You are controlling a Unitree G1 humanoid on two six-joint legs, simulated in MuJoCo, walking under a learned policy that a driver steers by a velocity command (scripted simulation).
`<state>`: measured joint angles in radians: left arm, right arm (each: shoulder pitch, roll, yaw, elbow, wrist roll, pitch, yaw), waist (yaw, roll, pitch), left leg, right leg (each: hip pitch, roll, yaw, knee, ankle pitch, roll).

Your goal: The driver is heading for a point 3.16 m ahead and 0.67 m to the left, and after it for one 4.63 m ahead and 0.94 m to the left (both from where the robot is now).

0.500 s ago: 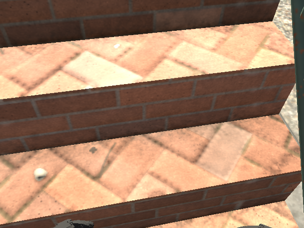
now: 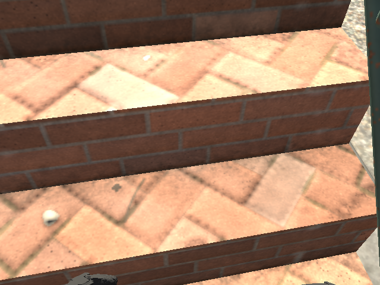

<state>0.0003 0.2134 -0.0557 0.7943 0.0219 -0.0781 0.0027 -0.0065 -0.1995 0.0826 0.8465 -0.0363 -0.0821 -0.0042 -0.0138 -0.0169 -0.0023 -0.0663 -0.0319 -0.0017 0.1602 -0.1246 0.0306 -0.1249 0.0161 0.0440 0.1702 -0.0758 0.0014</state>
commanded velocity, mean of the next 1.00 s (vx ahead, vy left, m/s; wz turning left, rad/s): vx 0.81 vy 0.00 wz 0.00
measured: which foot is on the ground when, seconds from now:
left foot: down 0.00-1.00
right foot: down 0.00-1.00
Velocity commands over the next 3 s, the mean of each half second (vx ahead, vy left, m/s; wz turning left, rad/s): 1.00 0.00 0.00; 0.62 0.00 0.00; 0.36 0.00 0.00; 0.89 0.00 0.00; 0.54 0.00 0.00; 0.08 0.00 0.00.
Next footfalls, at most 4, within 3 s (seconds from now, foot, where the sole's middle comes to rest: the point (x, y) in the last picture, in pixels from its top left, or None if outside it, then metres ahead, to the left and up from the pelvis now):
none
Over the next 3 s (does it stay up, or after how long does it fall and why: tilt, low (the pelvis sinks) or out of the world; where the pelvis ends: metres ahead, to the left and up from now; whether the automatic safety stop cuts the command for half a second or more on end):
stays up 0.00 0.00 -0.01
